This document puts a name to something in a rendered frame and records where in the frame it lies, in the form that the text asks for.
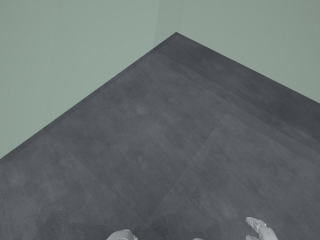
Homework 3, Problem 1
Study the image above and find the right robot hand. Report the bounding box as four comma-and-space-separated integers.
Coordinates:
246, 217, 278, 240

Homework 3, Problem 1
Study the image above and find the left robot thigh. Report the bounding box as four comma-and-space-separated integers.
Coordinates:
106, 230, 138, 240

